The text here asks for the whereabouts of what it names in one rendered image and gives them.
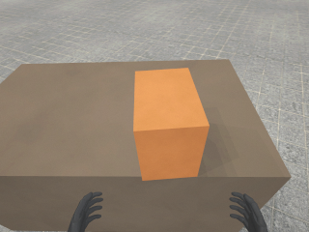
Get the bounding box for robot left hand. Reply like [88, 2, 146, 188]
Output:
[68, 191, 103, 232]

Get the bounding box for pedestal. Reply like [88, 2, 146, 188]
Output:
[0, 59, 292, 232]

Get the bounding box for carton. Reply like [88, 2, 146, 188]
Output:
[133, 68, 210, 181]

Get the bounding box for robot right hand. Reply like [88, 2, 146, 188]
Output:
[229, 191, 268, 232]

